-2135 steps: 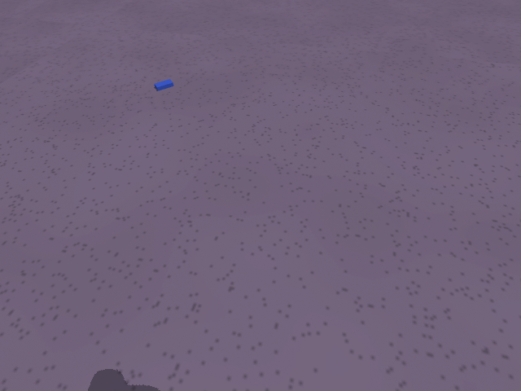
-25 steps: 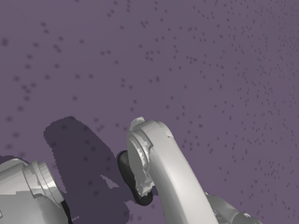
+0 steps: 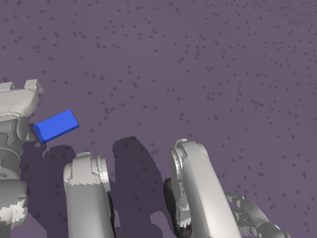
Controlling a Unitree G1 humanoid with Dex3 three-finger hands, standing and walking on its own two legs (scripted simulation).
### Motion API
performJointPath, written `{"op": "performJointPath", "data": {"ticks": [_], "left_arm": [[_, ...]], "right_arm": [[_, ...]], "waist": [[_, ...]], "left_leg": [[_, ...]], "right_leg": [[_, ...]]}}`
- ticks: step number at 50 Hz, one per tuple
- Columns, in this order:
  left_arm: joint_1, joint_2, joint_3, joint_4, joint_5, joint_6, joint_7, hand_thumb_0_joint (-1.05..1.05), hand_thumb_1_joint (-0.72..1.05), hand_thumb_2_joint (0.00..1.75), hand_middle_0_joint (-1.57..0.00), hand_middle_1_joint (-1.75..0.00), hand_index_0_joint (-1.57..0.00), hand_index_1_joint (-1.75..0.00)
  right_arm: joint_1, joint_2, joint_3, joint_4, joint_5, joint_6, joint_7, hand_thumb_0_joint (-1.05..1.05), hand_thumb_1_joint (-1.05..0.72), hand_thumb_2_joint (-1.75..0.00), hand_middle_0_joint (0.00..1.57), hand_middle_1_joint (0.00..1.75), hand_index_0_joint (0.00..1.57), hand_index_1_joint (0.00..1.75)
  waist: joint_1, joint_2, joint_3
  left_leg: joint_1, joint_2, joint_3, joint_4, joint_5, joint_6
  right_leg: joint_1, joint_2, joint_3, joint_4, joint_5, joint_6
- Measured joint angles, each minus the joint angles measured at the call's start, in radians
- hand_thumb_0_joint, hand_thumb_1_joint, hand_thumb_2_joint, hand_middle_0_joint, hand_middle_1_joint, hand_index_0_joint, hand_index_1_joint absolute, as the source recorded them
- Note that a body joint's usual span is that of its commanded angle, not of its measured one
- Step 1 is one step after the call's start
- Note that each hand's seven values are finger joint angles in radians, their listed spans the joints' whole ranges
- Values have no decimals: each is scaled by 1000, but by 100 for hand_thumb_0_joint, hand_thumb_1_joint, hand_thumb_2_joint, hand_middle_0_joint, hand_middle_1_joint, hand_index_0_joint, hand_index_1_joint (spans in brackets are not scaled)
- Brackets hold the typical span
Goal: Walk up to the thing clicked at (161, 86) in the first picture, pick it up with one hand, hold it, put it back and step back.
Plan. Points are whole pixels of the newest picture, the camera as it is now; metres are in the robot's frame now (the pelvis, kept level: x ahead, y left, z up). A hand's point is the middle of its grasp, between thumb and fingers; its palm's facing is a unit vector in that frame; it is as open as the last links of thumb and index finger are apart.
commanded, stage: withdraw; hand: left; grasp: from above
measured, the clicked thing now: (57, 126) +0.46 +0.30 -0.33
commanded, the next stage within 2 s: home in 0.26 s
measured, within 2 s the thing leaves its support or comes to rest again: neither
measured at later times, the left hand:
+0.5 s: hand (29, 117) +0.45 +0.33 -0.19, palm faces -0.39 -0.08 -0.92, open 13.4 cm
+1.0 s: hand out of the picture +0.29 +0.28 +0.04, palm faces -0.19 -0.74 -0.65, open 7.6 cm
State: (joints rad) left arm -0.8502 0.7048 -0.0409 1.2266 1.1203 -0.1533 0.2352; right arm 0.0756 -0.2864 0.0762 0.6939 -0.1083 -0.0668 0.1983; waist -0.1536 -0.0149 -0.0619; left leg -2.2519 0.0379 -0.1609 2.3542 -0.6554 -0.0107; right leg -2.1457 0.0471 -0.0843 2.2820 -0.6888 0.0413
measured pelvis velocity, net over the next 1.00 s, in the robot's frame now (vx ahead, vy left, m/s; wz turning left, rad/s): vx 0.01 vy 0.00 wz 0.09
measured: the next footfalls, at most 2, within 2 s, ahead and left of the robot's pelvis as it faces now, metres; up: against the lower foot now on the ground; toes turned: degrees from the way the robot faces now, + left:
none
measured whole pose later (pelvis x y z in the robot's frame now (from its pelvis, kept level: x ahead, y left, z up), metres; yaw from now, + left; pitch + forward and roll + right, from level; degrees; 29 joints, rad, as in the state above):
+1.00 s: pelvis +0.01 +0.00 +0.15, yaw +5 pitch +30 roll -6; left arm -0.13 0.45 0.05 0.37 0.43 0.11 0.03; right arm 0.05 -0.27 -0.02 0.57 0.02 -0.04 0.01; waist -0.03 0.01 -0.18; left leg -1.78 0.04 -0.09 1.87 -0.63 -0.01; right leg -1.69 0.01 -0.05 1.82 -0.66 0.03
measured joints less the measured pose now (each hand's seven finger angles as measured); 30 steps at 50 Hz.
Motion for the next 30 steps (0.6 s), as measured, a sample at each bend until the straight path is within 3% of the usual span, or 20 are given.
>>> {"op": "performJointPath", "data": {"ticks": [8,13,18,23,26,30], "left_arm": [[-137,49,22,240,77,-32,66,1,-48,100,-8,-100,-9,-101],[-155,111,93,316,120,-62,118,1,-47,99,-8,-100,-9,-100],[-94,142,177,250,136,-69,155,1,-46,98,-9,-99,-11,-99],[4,105,193,82,92,-39,140,1,-41,93,-13,-93,-14,-93],[60,60,185,-25,36,-14,106,1,-32,89,-17,-82,-17,-82],[141,-13,162,-170,-71,31,37,1,-14,83,-19,-65,-19,-66]], "right_arm": [[14,-13,48,-24,-18,7,-70,0,-89,-90,20,30,20,30],[55,-29,74,-12,-41,12,-90,0,-88,-89,20,30,20,30],[111,-20,75,8,-58,19,-94,0,-88,-89,20,30,20,30],[146,18,42,36,-48,25,-82,0,-89,-89,21,30,20,30],[149,43,10,42,-28,29,-76,0,-89,-89,21,30,20,30],[132,63,-38,34,11,40,-75,0,-89,-89,21,30,20,30]], "waist": [[-74,-26,20],[-117,-37,63],[-121,-38,91],[-86,-18,72],[-54,0,41],[-7,25,-16]], "left_leg": [[-15,0,-8,-6,32,-6],[-54,-1,-19,40,35,-6],[-91,-2,-24,79,29,-5],[-107,-5,-14,82,16,-4],[-92,-5,-3,58,6,-3],[-38,-4,15,-8,-8,-1]], "right_leg": [[-20,3,-8,-6,36,-11],[-55,9,-13,33,41,-6],[-90,13,-14,68,36,-1],[-105,8,-5,78,17,2],[-92,3,2,60,3,2],[-41,-5,13,2,-14,0]]}}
